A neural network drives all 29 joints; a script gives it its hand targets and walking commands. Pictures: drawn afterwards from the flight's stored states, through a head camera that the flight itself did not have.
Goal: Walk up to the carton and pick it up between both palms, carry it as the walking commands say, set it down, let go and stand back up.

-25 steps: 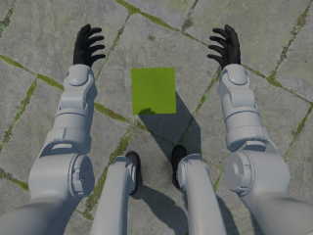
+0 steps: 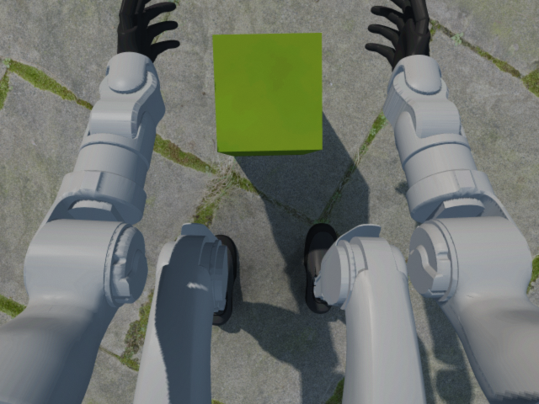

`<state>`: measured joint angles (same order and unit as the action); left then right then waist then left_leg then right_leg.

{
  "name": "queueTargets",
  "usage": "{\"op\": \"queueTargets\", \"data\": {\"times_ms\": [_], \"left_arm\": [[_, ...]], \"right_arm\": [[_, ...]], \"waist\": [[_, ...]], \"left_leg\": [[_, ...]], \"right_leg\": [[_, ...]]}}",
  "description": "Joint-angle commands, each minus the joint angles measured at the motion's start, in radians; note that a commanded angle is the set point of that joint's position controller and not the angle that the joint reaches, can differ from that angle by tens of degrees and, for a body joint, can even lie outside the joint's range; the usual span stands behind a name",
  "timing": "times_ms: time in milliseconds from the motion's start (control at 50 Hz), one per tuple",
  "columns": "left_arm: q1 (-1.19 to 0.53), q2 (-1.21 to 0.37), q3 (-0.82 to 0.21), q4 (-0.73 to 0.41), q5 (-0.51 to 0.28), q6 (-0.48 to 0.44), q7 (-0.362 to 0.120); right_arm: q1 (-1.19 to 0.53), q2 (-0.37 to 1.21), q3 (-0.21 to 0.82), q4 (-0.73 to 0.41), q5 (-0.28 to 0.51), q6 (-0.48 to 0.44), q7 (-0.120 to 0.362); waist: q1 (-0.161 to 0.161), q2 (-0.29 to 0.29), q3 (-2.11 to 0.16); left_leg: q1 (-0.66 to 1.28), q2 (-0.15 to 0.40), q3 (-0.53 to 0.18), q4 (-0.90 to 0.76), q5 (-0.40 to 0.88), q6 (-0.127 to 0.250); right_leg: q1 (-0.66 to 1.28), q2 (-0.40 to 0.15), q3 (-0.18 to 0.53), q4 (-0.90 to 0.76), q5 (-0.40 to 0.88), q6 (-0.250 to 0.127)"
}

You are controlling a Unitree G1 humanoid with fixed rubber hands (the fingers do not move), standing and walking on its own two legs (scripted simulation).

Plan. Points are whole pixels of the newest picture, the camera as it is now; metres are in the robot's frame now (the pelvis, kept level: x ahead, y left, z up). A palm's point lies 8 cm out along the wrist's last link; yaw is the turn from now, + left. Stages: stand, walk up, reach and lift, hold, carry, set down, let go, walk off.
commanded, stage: reach and lift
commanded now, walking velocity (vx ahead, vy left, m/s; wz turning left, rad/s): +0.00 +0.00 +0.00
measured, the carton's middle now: (267, 108) +0.50 +0.00 -0.34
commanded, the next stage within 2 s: none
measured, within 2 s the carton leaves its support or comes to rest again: leaves its support in 1.56 s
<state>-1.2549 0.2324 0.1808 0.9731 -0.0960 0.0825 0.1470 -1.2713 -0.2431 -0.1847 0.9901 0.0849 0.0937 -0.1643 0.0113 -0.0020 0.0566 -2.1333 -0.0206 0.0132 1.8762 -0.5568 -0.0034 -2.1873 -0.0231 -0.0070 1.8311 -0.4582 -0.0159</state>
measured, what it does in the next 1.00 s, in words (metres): lowers itself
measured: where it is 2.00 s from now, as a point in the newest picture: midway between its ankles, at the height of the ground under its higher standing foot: (271, 288)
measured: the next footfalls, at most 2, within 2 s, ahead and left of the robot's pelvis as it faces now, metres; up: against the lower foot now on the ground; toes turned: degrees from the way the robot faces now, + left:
none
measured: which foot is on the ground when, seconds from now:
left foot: down 0.00-1.00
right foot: down 0.00-1.00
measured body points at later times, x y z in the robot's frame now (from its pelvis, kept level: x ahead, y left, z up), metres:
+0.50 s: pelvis -0.01 +0.00 -0.08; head +0.37 +0.00 +0.15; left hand +0.54 +0.15 -0.29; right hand +0.54 -0.17 -0.28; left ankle +0.09 +0.12 -0.42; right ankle +0.12 -0.12 -0.42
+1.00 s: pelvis -0.01 +0.01 -0.09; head +0.36 +0.01 +0.15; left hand +0.54 +0.14 -0.28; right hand +0.54 -0.15 -0.28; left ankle +0.09 +0.12 -0.42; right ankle +0.12 -0.12 -0.42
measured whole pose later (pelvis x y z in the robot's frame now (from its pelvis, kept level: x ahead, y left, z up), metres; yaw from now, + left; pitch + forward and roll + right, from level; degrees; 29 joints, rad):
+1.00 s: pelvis -0.01 +0.01 -0.09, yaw +0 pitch +38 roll +0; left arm -1.48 0.28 0.03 1.17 -0.22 0.01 0.16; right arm -1.51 -0.31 -0.05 1.24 0.23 -0.01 -0.15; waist 0.00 0.00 0.37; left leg -2.26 -0.03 0.02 2.19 -0.59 0.01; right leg -2.31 -0.03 0.00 2.14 -0.48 0.00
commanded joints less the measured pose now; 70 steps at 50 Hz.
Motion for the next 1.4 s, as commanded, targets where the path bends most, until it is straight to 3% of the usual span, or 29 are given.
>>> {"op": "queueTargets", "data": {"times_ms": [0, 380, 560, 820, 1080, 1240, 1300, 1380], "left_arm": [[-0.263, 0.106, -0.002, -0.072, -0.007, -0.025, 0.0], [-0.407, 0.15, -0.105, 0.075, -0.099, -0.095, 0.005], [-0.454, 0.155, -0.161, 0.036, -0.141, -0.1, 0.02], [-0.452, 0.124, -0.149, 0.104, -0.128, -0.085, 0.011], [-0.481, 0.074, -0.145, 0.09, -0.097, -0.097, 0.017], [-0.494, -0.075, -0.175, 0.065, -0.09, -0.097, -0.008], [-0.558, -0.266, -0.215, 0.062, -0.083, -0.092, -0.052], [-0.671, -0.616, -0.249, 0.053, -0.036, -0.058, -0.15]], "right_arm": [[-0.273, -0.087, 0.015, -0.07, 0.015, -0.026, -0.006], [-0.407, -0.149, 0.109, 0.082, 0.124, -0.104, 0.005], [-0.424, -0.156, 0.151, 0.125, 0.182, -0.114, 0.012], [-0.45, -0.159, 0.116, 0.168, 0.142, -0.121, 0.019], [-0.482, -0.081, 0.138, 0.154, 0.136, -0.123, 0.008], [-0.469, 0.05, 0.125, 0.15, 0.077, -0.127, 0.013], [-0.529, 0.262, 0.157, 0.145, 0.063, -0.121, 0.058], [-0.639, 0.619, 0.177, 0.112, 0.015, -0.089, 0.152]], "waist": [[0.008, -0.028, -1.092], [0.001, -0.013, -0.952], [0.005, 0.022, -1.022], [-0.023, 0.016, -0.851], [-0.008, 0.003, -0.894], [-0.037, 0.023, -0.88], [-0.027, 0.029, -0.866], [-0.033, 0.029, -0.808]], "left_leg": [[0.413, -0.06, 0.033, -0.141, 0.219, -0.032], [0.346, -0.036, -0.015, 0.077, 0.267, -0.04], [0.435, -0.03, -0.012, 0.119, 0.312, -0.042], [0.359, -0.039, -0.028, 0.105, 0.229, -0.041], [0.363, -0.061, -0.014, 0.111, 0.249, -0.043], [0.365, -0.078, -0.012, 0.117, 0.265, -0.047], [0.367, -0.09, -0.012, 0.126, 0.273, -0.041], [0.359, -0.113, -0.005, 0.139, 0.23, -0.033]], "right_leg": [[0.738, 0.081, -0.004, -0.053, 0.214, 0.041], [0.636, 0.053, 0.026, 0.172, 0.279, 0.04], [0.639, 0.041, 0.015, 0.229, 0.305, 0.035], [0.535, 0.044, 0.015, 0.22, 0.219, 0.033], [0.597, 0.07, 0.014, 0.217, 0.255, 0.04], [0.605, 0.091, 0.006, 0.216, 0.274, 0.036], [0.579, 0.108, 0.0, 0.228, 0.275, 0.031], [0.514, 0.129, -0.017, 0.244, 0.22, 0.026]]}}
